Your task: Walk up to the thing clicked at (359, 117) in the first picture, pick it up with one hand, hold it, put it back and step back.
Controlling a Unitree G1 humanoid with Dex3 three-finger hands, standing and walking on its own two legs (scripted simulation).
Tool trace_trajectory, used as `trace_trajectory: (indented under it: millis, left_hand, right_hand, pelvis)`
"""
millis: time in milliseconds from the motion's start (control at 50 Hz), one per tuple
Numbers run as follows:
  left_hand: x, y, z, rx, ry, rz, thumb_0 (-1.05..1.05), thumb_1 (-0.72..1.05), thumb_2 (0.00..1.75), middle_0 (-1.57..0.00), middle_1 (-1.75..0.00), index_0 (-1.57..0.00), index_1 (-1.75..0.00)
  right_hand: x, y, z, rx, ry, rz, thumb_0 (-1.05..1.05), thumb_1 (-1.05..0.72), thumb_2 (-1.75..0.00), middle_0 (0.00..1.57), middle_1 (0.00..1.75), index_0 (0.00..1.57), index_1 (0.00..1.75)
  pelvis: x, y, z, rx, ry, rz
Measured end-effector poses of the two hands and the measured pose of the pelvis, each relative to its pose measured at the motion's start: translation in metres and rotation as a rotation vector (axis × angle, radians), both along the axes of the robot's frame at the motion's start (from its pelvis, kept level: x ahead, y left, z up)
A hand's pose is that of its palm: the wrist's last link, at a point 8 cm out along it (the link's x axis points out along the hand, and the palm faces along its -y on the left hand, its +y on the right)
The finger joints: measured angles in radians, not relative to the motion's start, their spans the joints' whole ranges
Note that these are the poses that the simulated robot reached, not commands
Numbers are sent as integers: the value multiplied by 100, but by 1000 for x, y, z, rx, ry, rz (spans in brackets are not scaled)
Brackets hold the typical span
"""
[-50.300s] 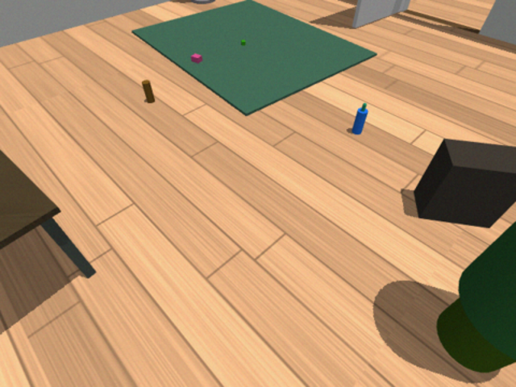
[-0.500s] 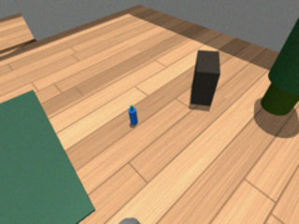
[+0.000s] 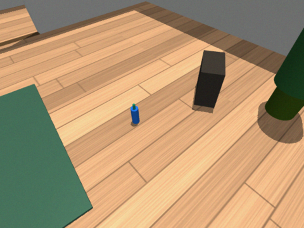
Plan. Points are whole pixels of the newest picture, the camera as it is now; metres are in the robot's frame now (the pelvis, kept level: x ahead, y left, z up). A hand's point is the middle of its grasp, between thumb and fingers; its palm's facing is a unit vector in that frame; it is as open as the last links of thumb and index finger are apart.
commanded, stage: step back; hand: left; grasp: from the side
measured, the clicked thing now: (134, 113) +1.08 +0.16 -0.65
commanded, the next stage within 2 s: stand in 0.50 s
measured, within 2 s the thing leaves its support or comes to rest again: neither
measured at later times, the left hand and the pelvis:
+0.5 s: hand out of the picture +0.12 +0.30 -0.15, palm faces +0.04 -0.93 -0.36, open 7.4 cm; pelvis +0.03 +0.03 +0.00, yaw +2 degrees
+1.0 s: hand out of the picture +0.11 +0.28 -0.13, palm faces -0.01 -0.94 -0.33, open 7.4 cm; pelvis +0.03 +0.02 +0.03, yaw +2 degrees
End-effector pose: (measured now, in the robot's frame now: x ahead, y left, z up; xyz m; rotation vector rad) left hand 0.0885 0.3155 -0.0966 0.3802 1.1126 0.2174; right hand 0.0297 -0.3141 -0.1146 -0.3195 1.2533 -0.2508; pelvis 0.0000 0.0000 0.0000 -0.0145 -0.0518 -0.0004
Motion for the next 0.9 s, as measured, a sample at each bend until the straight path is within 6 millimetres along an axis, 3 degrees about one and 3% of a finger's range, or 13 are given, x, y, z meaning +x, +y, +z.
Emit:
trace_trajectory:
  millis: [140,260,400,600,740,900]
  left_hand:
    - [-3,-17,8,-23,-8,45,1,90,90,-21,-30,-21,-30]
    - [-1,-3,3,-20,17,75,1,90,90,-21,-30,-21,-30]
    - [12,20,-14,-35,44,96,1,90,90,-21,-30,-21,-30]
    - [16,17,-11,-70,70,73,1,90,90,-20,-30,-21,-30]
    - [16,9,-4,-86,84,56,1,90,90,-21,-30,-21,-30]
    - [14,6,0,-81,91,46,1,90,90,-21,-30,-21,-30]
  right_hand:
    - [43,-2,1,10,-12,66,0,-91,-90,20,30,20,30]
    - [71,9,1,5,-14,102,0,-91,-90,20,30,20,30]
    - [90,37,3,-2,-28,103,0,-91,-90,20,30,20,30]
    - [124,59,16,35,-102,119,0,-90,-90,20,30,21,30]
    - [130,61,22,56,-120,120,0,-90,-90,20,30,21,30]
    - [110,53,23,51,-76,89,0,-91,-90,20,30,21,30]
  pelvis:
    - [16,-5,8,20,6,26]
    - [27,5,6,21,14,46]
    - [32,22,1,28,17,40]
    - [38,29,12,5,12,33]
    - [38,29,21,11,4,32]
    - [35,26,25,13,3,29]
